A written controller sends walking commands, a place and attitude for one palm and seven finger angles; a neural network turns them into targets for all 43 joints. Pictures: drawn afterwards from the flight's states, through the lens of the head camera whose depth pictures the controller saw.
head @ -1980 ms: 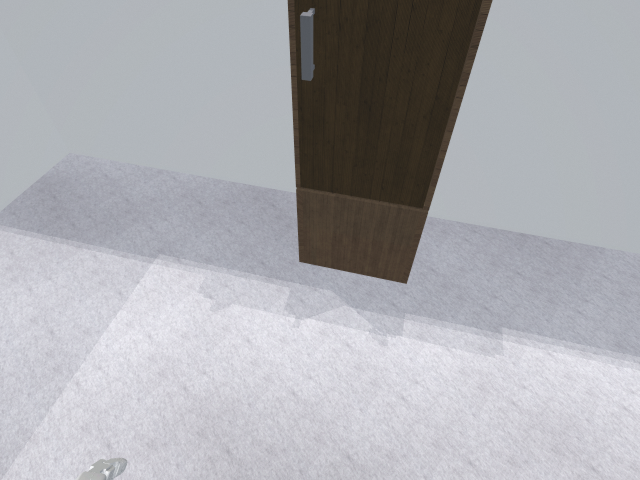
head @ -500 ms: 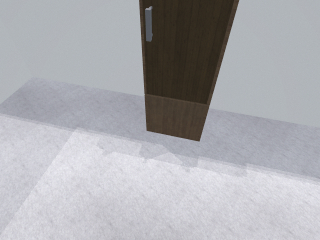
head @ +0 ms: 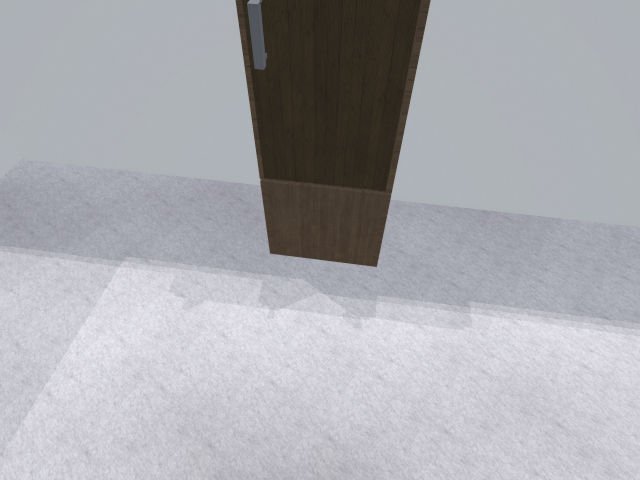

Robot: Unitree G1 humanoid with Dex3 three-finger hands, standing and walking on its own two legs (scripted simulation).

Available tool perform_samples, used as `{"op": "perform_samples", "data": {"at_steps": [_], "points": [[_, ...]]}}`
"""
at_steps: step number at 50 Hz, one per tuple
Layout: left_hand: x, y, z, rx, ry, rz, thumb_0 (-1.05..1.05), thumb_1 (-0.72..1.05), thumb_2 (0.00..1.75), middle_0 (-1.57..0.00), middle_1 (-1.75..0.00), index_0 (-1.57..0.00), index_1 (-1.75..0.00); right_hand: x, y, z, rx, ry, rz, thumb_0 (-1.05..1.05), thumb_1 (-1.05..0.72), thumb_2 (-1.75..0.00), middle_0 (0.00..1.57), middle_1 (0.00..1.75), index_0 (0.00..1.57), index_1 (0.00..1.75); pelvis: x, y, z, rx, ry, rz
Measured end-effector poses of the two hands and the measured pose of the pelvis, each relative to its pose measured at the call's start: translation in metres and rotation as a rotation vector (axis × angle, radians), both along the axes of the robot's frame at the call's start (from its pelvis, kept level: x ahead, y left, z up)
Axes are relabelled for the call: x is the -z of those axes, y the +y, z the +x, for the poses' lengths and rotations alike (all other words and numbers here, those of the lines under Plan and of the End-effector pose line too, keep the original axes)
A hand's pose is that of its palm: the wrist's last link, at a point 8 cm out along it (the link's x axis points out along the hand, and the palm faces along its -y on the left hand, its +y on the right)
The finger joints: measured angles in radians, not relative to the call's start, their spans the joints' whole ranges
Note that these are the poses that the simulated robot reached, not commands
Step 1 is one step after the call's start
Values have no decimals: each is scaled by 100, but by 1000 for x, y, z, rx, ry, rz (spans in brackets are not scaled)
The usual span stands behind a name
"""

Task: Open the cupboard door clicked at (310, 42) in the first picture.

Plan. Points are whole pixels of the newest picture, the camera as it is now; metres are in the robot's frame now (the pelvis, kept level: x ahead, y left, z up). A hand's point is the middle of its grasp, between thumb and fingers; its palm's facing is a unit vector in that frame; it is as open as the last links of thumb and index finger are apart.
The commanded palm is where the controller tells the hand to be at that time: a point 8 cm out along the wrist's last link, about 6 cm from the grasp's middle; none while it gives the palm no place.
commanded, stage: take the last steps up to it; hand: left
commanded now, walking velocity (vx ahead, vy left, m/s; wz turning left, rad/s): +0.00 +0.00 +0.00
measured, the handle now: (259, 33) +1.00 +0.20 +0.12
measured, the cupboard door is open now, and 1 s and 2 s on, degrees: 0 0 0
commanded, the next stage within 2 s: come to a stop and stand still in 1.26 s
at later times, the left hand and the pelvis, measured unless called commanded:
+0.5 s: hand out of the picture +0.12 +0.21 -0.17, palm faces -0.07 -0.98 -0.17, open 7.4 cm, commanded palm none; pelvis +0.06 +0.03 +0.01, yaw -4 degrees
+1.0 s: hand (193, 419) +0.24 +0.22 -0.18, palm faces +0.04 -0.98 -0.19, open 7.2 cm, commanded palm none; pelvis +0.23 +0.03 +0.00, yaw -2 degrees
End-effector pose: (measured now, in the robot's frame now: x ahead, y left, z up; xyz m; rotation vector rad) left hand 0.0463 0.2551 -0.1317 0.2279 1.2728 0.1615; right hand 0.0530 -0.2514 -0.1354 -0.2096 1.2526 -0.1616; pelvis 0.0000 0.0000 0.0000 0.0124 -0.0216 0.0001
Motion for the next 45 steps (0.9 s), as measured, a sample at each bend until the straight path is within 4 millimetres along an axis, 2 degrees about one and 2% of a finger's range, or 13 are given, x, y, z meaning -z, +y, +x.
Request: {"op": "perform_samples", "data": {"at_steps": [5, 8, 13, 16, 19, 22, 26, 30, 33, 36, 38, 41, 45], "points": [[6, -16, -7, 15, 7, -35, 0, 91, 90, -20, -30, -20, -30, 10, 9, -33, 46, 57, 34, 1, -90, -90, 20, 30, 20, 29, 4, 0, -5, 13, 7, -3], [8, -19, -13, 0, 11, -59, 0, 91, 90, -20, -30, -20, -30, 10, 15, -51, 61, 101, 36, 1, -90, -90, 20, 30, 20, 29, 3, 5, -2, 16, 16, -12], [17, -7, -22, -28, 50, -89, 0, 91, 90, -20, -30, -20, -30, 4, 30, -76, 105, 137, 12, 1, -90, -90, 20, 30, 20, 29, 4, 22, 10, 29, 24, -21], [16, 3, -16, -11, 91, -88, 1, 91, 90, -20, -30, -20, -30, 0, 43, -92, 156, 155, 9, 1, -90, -90, 20, 30, 20, 29, 1, 30, 20, 52, 23, -24], [11, 9, 3, 11, 91, -86, 1, 91, 90, -20, -29, -20, -30, -8, 58, -107, 194, 206, 25, 1, -91, -90, 20, 30, 20, 29, -5, 32, 33, 61, 29, -23], [7, 10, 32, 30, 63, -86, 1, 91, 90, -20, -29, -20, -30, -13, 74, -118, 217, 266, 51, 1, -90, -90, 20, 30, 20, 29, -8, 32, 47, 69, 34, -24], [5, -1, 82, 68, 18, -89, 1, 91, 90, -19, -29, -19, -30, -14, 91, -122, 250, 336, 94, 1, -90, -90, 20, 30, 20, 29, -7, 27, 67, 77, 34, -18], [6, -23, 141, 116, -44, -98, 1, 92, 90, -19, -29, -19, -30, -9, 100, -115, 284, 394, 141, 0, -90, -90, 20, 30, 20, 29, -2, 17, 93, 84, 31, -10], [12, -43, 184, 135, -121, -104, 1, 91, 90, -19, -29, -19, -30, 3, 96, -100, 294, 427, 172, 0, -90, -90, 20, 30, 20, 29, 11, 5, 116, 77, 25, -3], [13, -53, 204, 101, -184, -112, 0, 91, 90, -19, -29, -20, -30, 12, 82, -66, 260, 419, 176, 1, -90, -90, 20, 30, 20, 29, 15, -1, 133, 53, 11, -20], [10, -53, 202, 63, -177, -113, 0, 92, 90, -20, -29, -20, -30, 14, 68, -28, 230, 366, 156, 1, -90, -90, 20, 30, 20, 29, 10, -2, 146, 46, 7, -26], [3, -35, 204, -3, -175, -65, -3, 96, 90, -20, -30, -20, -30, 12, 49, 42, 179, 240, 116, 1, -91, -90, 20, 30, 20, 29, 3, 0, 165, 38, 16, -34], [4, -13, 196, -9, -73, -48, -3, 96, 90, -20, -30, -20, -30, 2, 32, 135, 125, 60, 61, 1, -92, -90, 20, 30, 20, 29, -2, 9, 193, 37, 26, -37]]}}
